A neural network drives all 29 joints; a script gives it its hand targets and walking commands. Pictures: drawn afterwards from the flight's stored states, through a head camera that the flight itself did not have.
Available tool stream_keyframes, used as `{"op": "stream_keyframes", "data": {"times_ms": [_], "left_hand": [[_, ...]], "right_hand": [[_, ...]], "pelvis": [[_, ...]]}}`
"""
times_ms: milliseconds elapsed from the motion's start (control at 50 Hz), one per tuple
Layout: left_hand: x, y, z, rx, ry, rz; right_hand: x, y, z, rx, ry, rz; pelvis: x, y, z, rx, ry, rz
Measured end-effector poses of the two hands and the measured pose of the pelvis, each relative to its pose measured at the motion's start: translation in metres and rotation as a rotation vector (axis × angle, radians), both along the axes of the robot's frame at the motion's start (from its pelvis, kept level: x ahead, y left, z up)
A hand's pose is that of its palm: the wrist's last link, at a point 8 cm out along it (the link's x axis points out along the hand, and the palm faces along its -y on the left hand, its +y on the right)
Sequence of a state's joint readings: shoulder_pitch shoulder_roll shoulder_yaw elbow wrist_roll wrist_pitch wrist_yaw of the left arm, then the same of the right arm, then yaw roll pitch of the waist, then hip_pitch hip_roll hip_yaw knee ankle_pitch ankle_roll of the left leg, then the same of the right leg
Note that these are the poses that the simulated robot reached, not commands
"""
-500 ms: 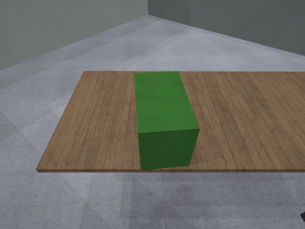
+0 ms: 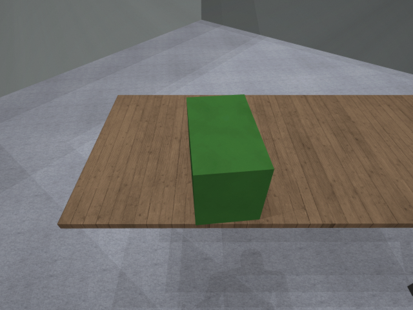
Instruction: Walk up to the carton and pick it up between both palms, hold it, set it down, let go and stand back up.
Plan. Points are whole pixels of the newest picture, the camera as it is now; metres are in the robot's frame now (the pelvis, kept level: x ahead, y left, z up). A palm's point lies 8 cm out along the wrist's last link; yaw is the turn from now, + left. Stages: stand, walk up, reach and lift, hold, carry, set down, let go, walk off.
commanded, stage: stand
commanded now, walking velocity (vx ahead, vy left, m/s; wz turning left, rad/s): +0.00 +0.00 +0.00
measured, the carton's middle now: (221, 155) +0.49 -0.02 +0.02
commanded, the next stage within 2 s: none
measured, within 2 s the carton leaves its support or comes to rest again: neither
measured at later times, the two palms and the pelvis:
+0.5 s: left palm out of the picture -0.02 +0.22 -0.15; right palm out of the picture -0.02 -0.22 -0.14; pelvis +0.00 +0.00 +0.00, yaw +0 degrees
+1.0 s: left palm out of the picture -0.03 +0.22 -0.15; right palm out of the picture -0.02 -0.21 -0.14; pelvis +0.00 +0.00 +0.00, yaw +0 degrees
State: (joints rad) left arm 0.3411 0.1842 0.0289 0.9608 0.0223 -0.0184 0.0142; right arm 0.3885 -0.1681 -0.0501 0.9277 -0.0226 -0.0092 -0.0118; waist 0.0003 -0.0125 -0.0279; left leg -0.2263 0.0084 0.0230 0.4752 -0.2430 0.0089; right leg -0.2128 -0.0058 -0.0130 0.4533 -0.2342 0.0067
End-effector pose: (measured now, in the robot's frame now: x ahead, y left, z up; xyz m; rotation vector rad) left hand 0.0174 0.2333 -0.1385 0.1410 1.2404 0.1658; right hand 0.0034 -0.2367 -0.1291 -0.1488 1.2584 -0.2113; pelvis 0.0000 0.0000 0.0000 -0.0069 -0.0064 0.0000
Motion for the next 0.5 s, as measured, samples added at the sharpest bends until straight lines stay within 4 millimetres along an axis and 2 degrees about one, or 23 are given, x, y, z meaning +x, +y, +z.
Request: {"op": "stream_keyframes", "data": {"times_ms": [140,500], "left_hand": [[-0.019,-0.001,-0.002,-0.001,0.063,0.013],[-0.034,-0.018,-0.008,-0.036,0.120,0.022]], "right_hand": [[-0.012,0.003,-0.002,0.007,0.043,-0.004],[-0.019,0.016,-0.008,0.038,0.084,-0.003]], "pelvis": [[-0.002,0.001,0.001,0.002,-0.003,0.001],[-0.002,0.000,0.001,0.003,-0.007,-0.002]]}}
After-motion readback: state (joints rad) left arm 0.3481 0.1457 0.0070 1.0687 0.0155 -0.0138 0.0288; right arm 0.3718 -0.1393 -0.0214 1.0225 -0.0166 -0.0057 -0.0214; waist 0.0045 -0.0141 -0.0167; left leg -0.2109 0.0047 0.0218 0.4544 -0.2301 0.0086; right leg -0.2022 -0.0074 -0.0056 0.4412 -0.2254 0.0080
